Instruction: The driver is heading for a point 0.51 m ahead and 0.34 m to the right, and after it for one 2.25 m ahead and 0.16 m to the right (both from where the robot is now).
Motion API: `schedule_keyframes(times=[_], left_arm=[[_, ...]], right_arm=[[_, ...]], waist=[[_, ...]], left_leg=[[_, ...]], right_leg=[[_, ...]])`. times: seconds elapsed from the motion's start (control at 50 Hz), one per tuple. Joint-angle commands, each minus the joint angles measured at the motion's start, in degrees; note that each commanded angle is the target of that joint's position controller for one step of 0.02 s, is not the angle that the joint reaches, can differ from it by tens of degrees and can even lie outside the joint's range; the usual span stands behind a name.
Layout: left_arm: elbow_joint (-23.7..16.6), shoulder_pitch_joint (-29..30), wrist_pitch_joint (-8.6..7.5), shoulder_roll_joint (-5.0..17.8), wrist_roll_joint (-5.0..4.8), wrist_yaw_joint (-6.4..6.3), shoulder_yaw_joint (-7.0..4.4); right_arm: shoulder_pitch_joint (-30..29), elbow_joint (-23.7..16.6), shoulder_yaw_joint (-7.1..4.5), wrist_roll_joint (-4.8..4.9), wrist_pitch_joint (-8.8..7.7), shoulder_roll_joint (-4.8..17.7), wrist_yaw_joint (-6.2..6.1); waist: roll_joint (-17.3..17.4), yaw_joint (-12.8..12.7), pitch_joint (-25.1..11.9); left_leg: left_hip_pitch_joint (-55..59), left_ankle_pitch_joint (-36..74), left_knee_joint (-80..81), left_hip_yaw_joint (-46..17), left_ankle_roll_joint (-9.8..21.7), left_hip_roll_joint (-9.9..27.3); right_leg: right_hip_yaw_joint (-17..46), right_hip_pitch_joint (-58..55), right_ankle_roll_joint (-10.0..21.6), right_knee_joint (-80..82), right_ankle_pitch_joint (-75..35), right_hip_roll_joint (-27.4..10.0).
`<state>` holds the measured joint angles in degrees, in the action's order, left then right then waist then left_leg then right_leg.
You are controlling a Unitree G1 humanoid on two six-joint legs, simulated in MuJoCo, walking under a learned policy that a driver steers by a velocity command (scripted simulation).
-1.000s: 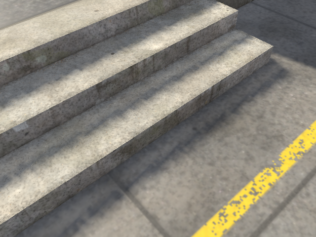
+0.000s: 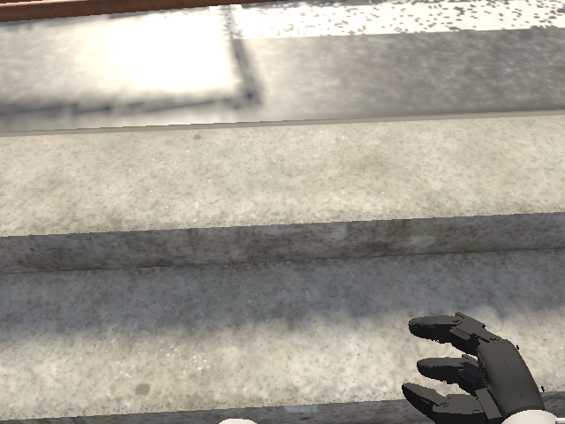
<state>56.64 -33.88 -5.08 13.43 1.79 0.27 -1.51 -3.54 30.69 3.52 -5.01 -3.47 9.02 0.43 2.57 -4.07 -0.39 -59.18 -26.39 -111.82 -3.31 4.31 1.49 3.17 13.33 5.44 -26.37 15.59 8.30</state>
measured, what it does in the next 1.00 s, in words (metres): climbs, turning right: left foot 0.13 m higher, then right foot 0.13 m higher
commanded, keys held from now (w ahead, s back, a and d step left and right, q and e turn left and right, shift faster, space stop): w+e+shift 0.62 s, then w+q+shift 0.38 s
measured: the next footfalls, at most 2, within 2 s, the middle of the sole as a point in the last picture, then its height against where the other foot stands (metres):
left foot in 0.16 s outside the picture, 0.13 m higher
right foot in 0.56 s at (371, 316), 0.13 m higher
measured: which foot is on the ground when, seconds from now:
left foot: up 0.00-0.14, down 0.16-0.54, up 0.56-0.98, down 1.00-1.00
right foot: down 0.00-0.16, up 0.18-0.54, down 0.56-0.98, up 1.00-1.00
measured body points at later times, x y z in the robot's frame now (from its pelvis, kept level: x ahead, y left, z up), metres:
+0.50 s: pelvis +0.43 +0.00 +0.14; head +0.48 -0.01 +0.58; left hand +0.80 +0.04 +0.14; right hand +0.24 -0.19 +0.01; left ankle +0.27 +0.15 -0.59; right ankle +0.57 -0.11 -0.40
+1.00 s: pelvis +0.86 -0.17 +0.29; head +0.86 -0.19 +0.74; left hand +0.94 +0.10 +0.18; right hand +1.02 -0.43 +0.24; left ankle +0.97 -0.16 -0.35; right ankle +0.62 -0.10 -0.39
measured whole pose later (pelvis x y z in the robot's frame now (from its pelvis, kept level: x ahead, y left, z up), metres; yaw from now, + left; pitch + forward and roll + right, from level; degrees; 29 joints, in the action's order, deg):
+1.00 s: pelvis +0.86 -0.17 +0.29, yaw -26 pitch +4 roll +3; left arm 51.6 -31.9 -6.1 14.1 0.7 -1.5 -2.6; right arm 0.7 30.8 3.6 0.1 -1.0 6.8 1.0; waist -0.3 -1.1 -4.1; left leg -44.0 -25.1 -62.8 10.6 12.0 -3.3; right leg -3.4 -0.8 4.8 -35.8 0.9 1.7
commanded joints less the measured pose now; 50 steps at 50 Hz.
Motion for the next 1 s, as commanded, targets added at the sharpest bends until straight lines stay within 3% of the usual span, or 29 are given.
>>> schedule_keyframes(times=[0.02, 0.06, 0.08, 0.12, 0.14, 0.16, 0.18, 0.2, 0.24, 0.26, 0.34, 0.44, 0.46, 0.5, 0.54, 0.56, 0.58, 0.6, 0.62, 0.66, 0.72, 0.78, 0.82, 0.86, 0.88, 0.92, 0.96, 0.98, 1.0], left_arm=[[-3.19, 4.7, -2.08, 6.33, -0.42, -0.2, -0.51], [-4.79, 6.77, -0.71, 4.94, -2.13, -2.07, -0.31], [-5.72, 7.03, -0.91, 5.0, -3.24, -2.06, -0.44], [-7.09, 8.02, -2.23, 15.31, -2.8, -1.23, -3.99], [-7.96, 11.14, -2.83, 18.14, -2.94, -0.47, -5.98], [-9.95, 14.97, -4.26, 14.28, -1.86, 0.7, -6.18], [-17.11, 16.65, -4.63, 1.17, -2.75, 2.14, -4.29], [-17.83, 13.75, -3.83, 0.95, -1.18, 1.81, -3.75], [-20.36, 21.19, -1.33, -3.74, 2.0, 1.6, -2.55], [-21.84, 23.59, -0.36, -6.78, 2.04, 1.63, -1.05], [-27.65, 33.0, 3.48, -9.85, -1.26, 0.49, 1.87], [-33.07, 43.23, 5.91, -3.89, -0.98, -1.02, 2.22], [-31.82, 38.14, 6.18, -3.28, -1.73, 0.32, 2.66], [-28.73, 26.92, 6.49, 4.09, -1.69, 1.04, 0.1], [-24.05, 4.79, 6.22, 11.01, -1.51, 1.03, -3.45], [-24.31, 14.5, 5.33, 13.06, -4.4, 1.53, -6.04], [-25.41, 25.04, 5.38, 16.64, -2.18, 1.72, -6.49], [-26.19, 22.68, 6.24, 15.66, -0.5, 0.26, -6.18], [-23.64, 21.47, 5.48, 13.26, -0.37, -0.59, -5.76], [-17.49, 16.25, 2.39, 8.22, 0.41, -1.7, -3.79], [-10.38, 10.66, -0.65, 3.51, 0.81, -0.94, -1.58], [-4.22, 3.28, -2.39, 3.32, 0.29, 0.64, -0.93], [-4.21, 5.15, -1.99, 3.75, -1.08, -0.13, -0.29], [-4.57, 5.25, -1.73, 4.14, -1.73, -0.89, 0.03], [-6.41, 7.14, -2.15, 6.68, -1.97, -1.07, -0.54], [-7.26, 4.53, -2.69, 13.7, -3.13, -2.08, -2.67], [-10.45, 8.35, -2.31, 17.48, -0.76, -2.79, -4.57], [-12.98, 14.01, -2.14, 16.9, -0.82, -2.51, -5.54], [-17.16, 20.72, -3.14, 11.04, -0.34, -1.81, -4.5]], right_arm=[[-11.55, -12.64, 1.78, 0.26, -0.54, -0.41, -1.03], [-12.75, -14.45, 2.72, 2.49, -0.7, 0.79, -0.73], [-5.78, -11.3, 2.44, 3.43, -0.82, -0.91, -1.28], [14.07, -5.77, -1.35, 3.25, -0.09, 5.59, -1.98], [23.14, -3.9, -3.49, 3.35, -0.61, 8.51, -2.06], [29.63, -1.43, -5.98, 2.49, -2.0, 14.14, -2.31], [28.96, 1.55, -7.95, 2.34, -1.97, 20.53, -2.42], [19.38, 0.73, -7.72, 2.47, -1.35, 16.28, -2.14], [17.04, 6.41, -5.59, 3.59, -1.95, 5.05, -0.86], [20.01, 10.66, -5.07, 2.96, -2.39, 1.95, -0.43], [23.82, 21.69, -4.09, 2.11, -4.33, -2.97, 0.86], [28.68, 25.75, -5.12, 3.49, -4.95, 5.54, -0.34], [26.69, 24.18, -5.55, 4.44, -4.68, 9.5, -1.49], [26.28, 18.16, -8.44, 6.53, -6.05, 22.11, -3.84], [16.24, 11.36, -10.93, 6.67, -5.16, 25.32, -2.0], [15.75, 10.02, -10.57, 6.32, -4.21, 18.3, -0.2], [18.61, 2.55, -7.27, 2.67, -4.7, 6.75, 1.94], [18.03, -1.94, -6.35, 0.54, -5.95, 7.16, 1.92], [15.21, -3.7, -5.3, 0.68, -5.85, 4.72, 1.56], [13.88, -5.36, -2.19, -0.05, -4.46, 0.99, -0.27], [12.26, -4.63, -1.55, 2.41, -0.24, -0.59, -1.7], [-4.11, -10.54, 1.05, 3.22, 0.81, -7.57, -3.18], [-7.11, -12.17, 1.36, 4.01, 0.95, -4.83, -2.51], [-4.0, -9.76, 0.13, 3.75, 1.63, -1.42, -1.0], [0.48, -8.52, -0.09, 3.23, 1.85, -1.5, -0.21], [3.86, -5.68, -1.24, 5.17, 2.53, 0.62, -0.45], [14.29, -1.03, -4.6, 5.72, 3.07, 7.21, -0.06], [23.06, 1.29, -6.84, 5.55, 2.97, 11.81, -0.02], [29.62, 5.79, -8.98, 5.32, 1.51, 16.28, 0.84]], waist=[[-4.03, 5.58, 7.61], [-1.5, 4.63, 4.39], [-2.86, 6.26, -3.24], [-10.6, 14.28, -16.49], [-10.56, 20.04, -23.63], [-2.73, 21.08, -26.93], [20.78, 14.47, -22.4], [11.08, 8.35, -20.74], [-1.78, 5.5, -2.08], [-0.78, 4.34, 1.16], [0.29, -0.14, 9.05], [-2.05, -2.14, 8.87], [-2.86, -5.68, 1.48], [1.67, -9.66, -12.78], [7.23, -16.76, -24.75], [-6.34, -12.55, -19.47], [-16.6, -0.2, -17.86], [-8.06, -0.25, -26.18], [-0.77, 0.64, -17.96], [4.96, 4.54, -3.19], [3.98, 6.94, 0.85], [0.82, 5.07, 7.15], [1.72, 5.95, 8.92], [1.53, 5.54, 2.84], [0.17, 7.37, -2.8], [-8.18, 8.24, -11.23], [-13.28, 14.53, -15.45], [-11.99, 20.5, -15.02], [-0.35, 22.48, -12.07]], left_leg=[[-10.69, -3.96, 2.02, 2.77, -1.1, 3.91], [27.08, 5.85, 35.99, 10.05, -2.89, 3.71], [43.4, 9.28, 35.74, 13.26, -2.59, -1.42], [47.38, -2.49, 45.2, 7.35, -0.2, -3.66], [52.34, -1.39, 56.98, 4.48, 0.69, -4.01], [59.74, -9.19, 66.6, -6.7, 2.57, 2.54], [66.95, -0.4, 89.86, -42.64, 3.31, 20.59], [64.13, -5.11, 93.53, -54.63, 5.92, 25.4], [50.15, -11.67, 90.43, -32.69, 6.32, 20.34], [49.2, -3.47, 90.68, -22.98, 4.21, 17.99], [43.86, 16.56, 98.0, 3.58, -3.95, 14.48], [41.37, 50.33, 107.72, 20.54, -4.39, 7.76], [37.58, 63.05, 106.98, 24.63, -3.95, 6.39], [45.46, 108.62, 90.55, 20.46, -1.01, 11.02], [51.57, 107.0, 56.71, 14.35, 0.41, 13.2], [38.49, 44.75, 29.34, 13.14, -1.61, 1.17], [12.63, 13.36, 0.04, 5.72, -4.85, -5.51], [5.99, 14.01, -11.02, -3.01, -2.96, -5.64], [1.07, 14.4, -15.2, -3.56, -3.48, -3.81], [-3.82, 7.57, -13.25, -1.77, -2.61, -0.13], [-9.94, 2.96, -19.13, 0.21, -0.44, 1.06], [-24.17, -4.27, -20.98, 1.78, 3.98, 0.57], [-14.28, 0.44, 2.96, 6.96, 3.52, 2.09], [4.48, 5.86, 16.97, 13.66, 3.42, 0.77], [21.55, 11.78, 25.7, 15.35, 4.67, -0.25], [35.43, 11.21, 36.02, 18.18, 4.79, -4.96], [37.04, -2.17, 45.3, 18.15, 5.49, -8.63], [44.13, -2.28, 57.45, 12.38, 10.09, -9.53], [55.12, 1.3, 68.19, -5.29, 15.51, -5.72]], right_leg=[[21.4, 11.74, 9.25, 20.08, 8.05, -13.41], [14.33, 27.22, 10.03, 33.66, -14.89, -10.74], [10.83, 27.11, 10.29, 28.63, -46.04, -9.96], [11.43, 1.28, 8.4, 1.67, -92.3, -14.7], [12.46, -4.44, 7.15, -14.86, -92.91, -14.85], [12.02, 1.04, 5.37, -33.76, -70.55, -10.0], [7.85, 26.71, 1.05, -55.65, -8.0, -0.87], [8.18, 35.25, 1.07, -72.24, -8.48, -4.59], [2.0, 43.79, 1.86, -82.73, -10.92, -8.82], [1.35, 49.95, 2.81, -90.19, -7.66, -8.81], [2.88, 59.36, 4.49, -89.2, 4.77, -8.59], [-15.17, 48.83, 5.42, -69.52, 10.27, -4.83], [-16.72, 29.57, 5.81, -58.56, 1.19, -5.87], [-19.18, 6.55, 4.25, -48.24, 0.92, -0.57], [-9.45, -10.49, 5.48, -32.39, 6.49, 1.15], [1.75, -15.36, 10.04, -12.24, 0.07, 0.8], [28.43, -21.29, 17.4, -7.35, -18.17, -10.04], [47.58, -23.65, 21.62, 4.24, 5.14, -15.47], [52.23, -16.93, 20.09, 11.84, 13.37, -17.02], [37.62, -4.26, 15.75, 7.96, 0.45, -14.35], [21.6, 2.48, 10.55, 6.13, -6.58, -14.84], [14.91, 3.67, 6.35, 12.28, -2.66, -16.5], [8.31, 9.36, 2.57, 22.45, -9.6, -14.34], [-0.73, 9.65, 1.26, 25.19, -34.82, -11.2], [-5.0, 11.22, -0.4, 22.53, -53.15, -11.15], [-5.04, 0.73, 0.92, 14.14, -86.94, -15.85], [-4.86, -13.35, 0.82, -7.76, -106.81, -20.48], [-6.39, -10.52, -1.07, -31.25, -104.29, -18.33], [-5.18, 9.93, -2.73, -63.85, -36.9, -7.79]])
